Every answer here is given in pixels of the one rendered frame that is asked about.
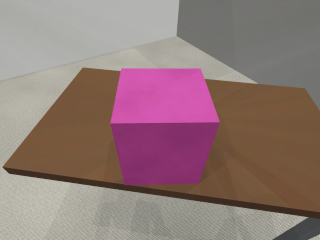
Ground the carton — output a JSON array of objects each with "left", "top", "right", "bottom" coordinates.
[{"left": 110, "top": 68, "right": 220, "bottom": 186}]

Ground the table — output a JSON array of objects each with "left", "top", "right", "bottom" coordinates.
[{"left": 3, "top": 67, "right": 320, "bottom": 240}]

